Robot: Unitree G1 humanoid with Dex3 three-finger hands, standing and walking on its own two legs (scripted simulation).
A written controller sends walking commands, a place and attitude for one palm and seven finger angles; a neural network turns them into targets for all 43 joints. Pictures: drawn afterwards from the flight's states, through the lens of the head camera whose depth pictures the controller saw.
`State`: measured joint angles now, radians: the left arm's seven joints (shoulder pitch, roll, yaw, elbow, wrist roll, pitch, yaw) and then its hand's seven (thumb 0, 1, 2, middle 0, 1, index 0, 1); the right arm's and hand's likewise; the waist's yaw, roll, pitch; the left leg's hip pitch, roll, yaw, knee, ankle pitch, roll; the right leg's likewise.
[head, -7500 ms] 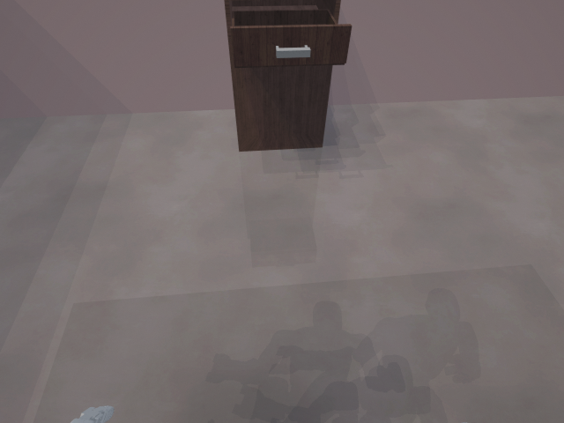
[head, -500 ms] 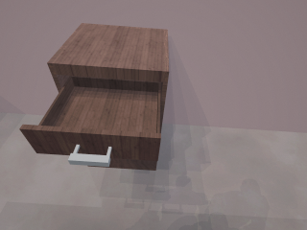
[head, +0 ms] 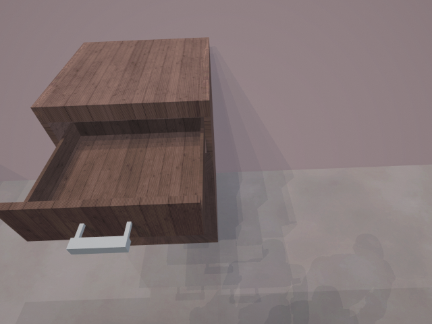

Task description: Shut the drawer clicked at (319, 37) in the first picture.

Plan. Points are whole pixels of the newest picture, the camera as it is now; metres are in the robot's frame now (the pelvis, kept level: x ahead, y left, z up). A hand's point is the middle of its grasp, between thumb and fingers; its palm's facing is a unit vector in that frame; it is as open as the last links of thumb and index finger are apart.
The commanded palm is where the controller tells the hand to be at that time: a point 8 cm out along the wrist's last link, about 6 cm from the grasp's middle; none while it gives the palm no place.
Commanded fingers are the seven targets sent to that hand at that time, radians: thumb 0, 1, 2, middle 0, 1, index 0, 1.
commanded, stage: look again from close up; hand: left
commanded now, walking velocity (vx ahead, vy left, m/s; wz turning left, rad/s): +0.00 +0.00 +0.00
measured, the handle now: (102, 235) +0.32 +0.28 -0.05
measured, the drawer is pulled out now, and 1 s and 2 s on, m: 0.30 0.30 0.30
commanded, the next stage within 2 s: shuffle to correct the standing spot in 0.24 s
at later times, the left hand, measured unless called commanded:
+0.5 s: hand out of the picture -0.01 +0.15 -0.16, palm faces +0.06 -0.98 -0.21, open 7.3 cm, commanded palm none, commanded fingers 0.00 0.90 0.90 -0.20 -0.30 -0.20 -0.30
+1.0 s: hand out of the picture +0.04 +0.22 -0.16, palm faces +0.02 -0.97 -0.24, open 7.3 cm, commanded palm none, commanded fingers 0.00 0.90 0.90 -0.20 -0.30 -0.20 -0.30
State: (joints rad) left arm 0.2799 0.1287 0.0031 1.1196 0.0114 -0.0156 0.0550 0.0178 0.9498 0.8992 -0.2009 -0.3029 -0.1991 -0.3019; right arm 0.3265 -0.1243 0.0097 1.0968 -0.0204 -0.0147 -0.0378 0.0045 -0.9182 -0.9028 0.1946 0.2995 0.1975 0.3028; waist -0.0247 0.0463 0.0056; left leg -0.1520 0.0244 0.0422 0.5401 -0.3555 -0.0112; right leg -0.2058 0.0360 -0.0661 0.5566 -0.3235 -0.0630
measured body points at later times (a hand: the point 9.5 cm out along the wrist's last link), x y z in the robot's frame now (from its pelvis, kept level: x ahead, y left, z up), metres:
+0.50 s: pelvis +0.00 -0.02 +0.01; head +0.00 -0.04 +0.46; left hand -0.02 +0.20 -0.14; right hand -0.03 -0.23 -0.17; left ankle -0.04 +0.12 -0.73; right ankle -0.01 -0.08 -0.73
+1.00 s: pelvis +0.02 +0.04 +0.01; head +0.04 +0.02 +0.45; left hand +0.04 +0.27 -0.14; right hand -0.01 -0.15 -0.17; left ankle +0.02 +0.14 -0.73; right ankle +0.01 -0.05 -0.72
